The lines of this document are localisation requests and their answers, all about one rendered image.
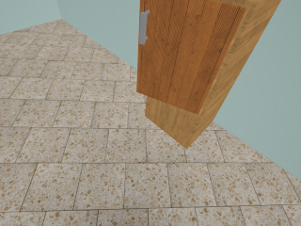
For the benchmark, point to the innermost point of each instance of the cupboard door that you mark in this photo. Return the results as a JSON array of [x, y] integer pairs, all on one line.
[[187, 42]]

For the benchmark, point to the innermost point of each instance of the handle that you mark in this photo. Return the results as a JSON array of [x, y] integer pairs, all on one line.
[[143, 27]]

